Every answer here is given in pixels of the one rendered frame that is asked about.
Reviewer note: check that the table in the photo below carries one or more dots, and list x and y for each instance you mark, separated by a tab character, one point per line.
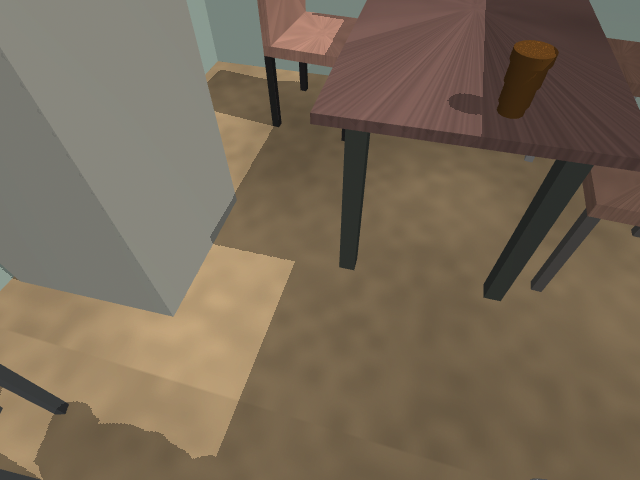
434	70

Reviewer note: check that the cup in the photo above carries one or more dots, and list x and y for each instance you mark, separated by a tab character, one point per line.
530	61

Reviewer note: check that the chair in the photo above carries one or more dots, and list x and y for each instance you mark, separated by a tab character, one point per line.
289	32
627	54
610	194

